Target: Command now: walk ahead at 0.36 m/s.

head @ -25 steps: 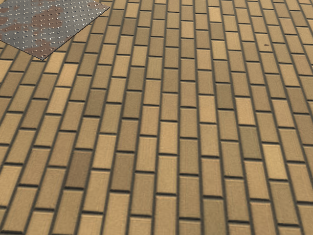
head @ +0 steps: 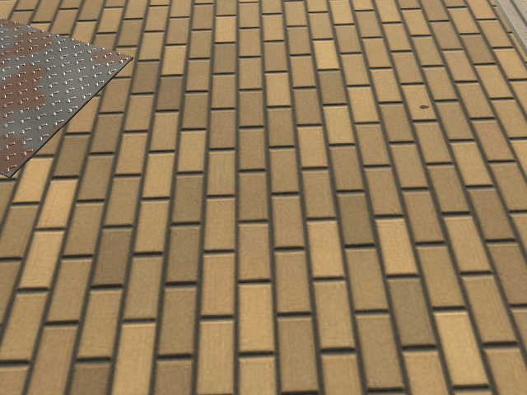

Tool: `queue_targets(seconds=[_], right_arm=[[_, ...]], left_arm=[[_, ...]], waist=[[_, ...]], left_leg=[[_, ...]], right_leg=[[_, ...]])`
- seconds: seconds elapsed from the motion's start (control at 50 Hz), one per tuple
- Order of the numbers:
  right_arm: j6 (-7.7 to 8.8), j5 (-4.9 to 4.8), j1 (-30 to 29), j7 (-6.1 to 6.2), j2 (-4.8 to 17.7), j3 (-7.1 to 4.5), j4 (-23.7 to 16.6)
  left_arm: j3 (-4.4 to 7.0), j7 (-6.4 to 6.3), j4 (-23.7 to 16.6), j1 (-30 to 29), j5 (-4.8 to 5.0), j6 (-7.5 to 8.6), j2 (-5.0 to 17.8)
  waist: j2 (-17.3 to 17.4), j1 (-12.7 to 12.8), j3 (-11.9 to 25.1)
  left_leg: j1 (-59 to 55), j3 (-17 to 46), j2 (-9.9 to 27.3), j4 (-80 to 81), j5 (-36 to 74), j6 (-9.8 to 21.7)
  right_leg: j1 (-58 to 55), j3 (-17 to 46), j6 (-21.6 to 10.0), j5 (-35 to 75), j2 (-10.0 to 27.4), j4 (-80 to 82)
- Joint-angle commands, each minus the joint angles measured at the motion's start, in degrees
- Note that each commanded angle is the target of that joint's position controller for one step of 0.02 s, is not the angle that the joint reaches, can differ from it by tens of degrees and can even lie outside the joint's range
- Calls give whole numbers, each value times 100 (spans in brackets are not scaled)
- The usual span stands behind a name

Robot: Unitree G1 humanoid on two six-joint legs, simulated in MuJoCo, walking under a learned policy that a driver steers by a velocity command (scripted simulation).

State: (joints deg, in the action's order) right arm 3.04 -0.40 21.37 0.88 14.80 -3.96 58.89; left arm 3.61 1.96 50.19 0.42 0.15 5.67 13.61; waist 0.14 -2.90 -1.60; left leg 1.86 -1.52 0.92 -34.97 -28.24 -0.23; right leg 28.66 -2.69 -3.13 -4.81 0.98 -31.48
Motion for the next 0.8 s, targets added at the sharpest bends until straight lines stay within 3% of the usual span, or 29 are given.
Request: queue_targets(seconds=[0.02, 0.04, 0.06, 0.08, 0.12, 0.16, 0.26, 0.34, 0.38, 0.4, 0.42, 0.44, 0.46, 0.5, 0.62, 0.8], right_arm=[[244, -31, 488, -30, 456, 8, -269], [289, -151, 15, -30, 660, -57, -405], [270, -130, -238, 13, 644, -58, -440], [210, -65, -399, 60, 630, -105, -457], [34, -30, -204, 89, 391, -102, -420], [-67, 0, -178, 121, 208, -75, -429], [-205, 23, -827, 137, 276, -40, -550], [-275, 40, -1139, 131, 355, -67, -555], [-252, 145, -1098, 130, 444, -81, -496], [-239, 165, -1069, 147, 665, -114, -501], [-252, 94, -1258, 164, 948, -158, -509], [-264, 45, -1352, 121, 627, -116, -433], [-257, 39, -1418, 83, 424, -83, -419], [-208, 99, -1469, 61, 417, -60, -383], [-172, 44, -1375, 99, 448, -53, -139], [-262, 42, -1469, 122, 413, -30, 49]], left_arm=[[292, -18, 296, 2148, -10, -18, 1185], [213, -40, 215, 1650, 5, -6, 960], [149, -39, 122, 1174, -19, 2, 824], [107, -38, 105, 893, -35, 6, 667], [29, -39, 199, 755, -154, 15, 460], [14, -89, 294, 692, -191, 30, 527], [44, -229, 431, 694, -134, -122, 807], [-18, -253, 554, 741, -79, -257, 687], [-77, -255, 637, 919, -10, -295, 520], [-106, -257, 653, 1083, -86, -293, 423], [-74, -247, 738, 1603, -119, -285, 412], [-107, -285, 755, 1545, -115, -329, 311], [-87, -308, 714, 1247, -90, -386, 452], [-71, -353, 699, 1054, -56, -476, 510], [-49, -347, 810, 1058, -30, -517, 528], [-60, -374, 1018, 1147, -34, -571, 502]], waist=[[-1113, 831, 2282], [-883, 737, 1550], [-364, 533, 1151], [-208, 395, 836], [-398, 108, 773], [-474, -39, 728], [-507, 101, 842], [-460, 147, 529], [-225, 81, 409], [63, 223, 428], [713, 669, 433], [900, 601, 463], [672, 456, 272], [416, 390, 263], [189, 347, 500], [-11, 333, 319]], left_leg=[[3363, 978, -354, -4104, -844, 45], [3659, 857, -129, -4194, -513, 88], [3490, 627, 193, -3912, -84, 58], [3263, 536, 359, -3564, 177, 27], [2487, 551, 520, -3062, 478, 21], [2213, 491, 517, -2387, 778, -49], [1695, 315, 421, -709, 1809, -139], [1391, 280, 362, 189, 1874, -56], [826, 356, 420, 1126, 2819, 83], [545, 644, 723, 1133, 3697, 182], [363, 788, 903, 924, 3964, 397], [792, 735, 763, 1026, 2967, 417], [1079, 653, 588, 1106, 2568, 310], [1034, 517, 456, 1048, 2893, 182], [722, 426, 386, 805, 3611, 261], [718, 332, 281, 824, 3288, 255]], right_leg=[[-4828, 3633, -1531, 1982, 2128, 904], [-4114, 2664, -1328, 2609, 1972, 872], [-3316, 2006, -1184, 3117, 1742, 959], [-2628, 1614, -1112, 3222, 1569, 1146], [-1828, 1187, -1059, 3411, 1360, 1421], [-1486, 817, -1125, 3733, 1239, 1546], [-1470, 449, -952, 3020, 1061, 1657], [-1455, 648, -830, 1249, 1047, 1584], [-1336, 631, -438, 137, 722, 1316], [-1208, 512, -207, -426, 461, 1045], [-953, 280, -30, -996, 53, 993], [-1345, 110, 73, -1009, -27, 1057], [-1494, 84, 107, -895, -13, 1000], [-1522, 125, 66, -532, 52, 899], [-1798, 153, 85, 258, 151, 738], [-1783, 149, 135, 115, 185, 772]])
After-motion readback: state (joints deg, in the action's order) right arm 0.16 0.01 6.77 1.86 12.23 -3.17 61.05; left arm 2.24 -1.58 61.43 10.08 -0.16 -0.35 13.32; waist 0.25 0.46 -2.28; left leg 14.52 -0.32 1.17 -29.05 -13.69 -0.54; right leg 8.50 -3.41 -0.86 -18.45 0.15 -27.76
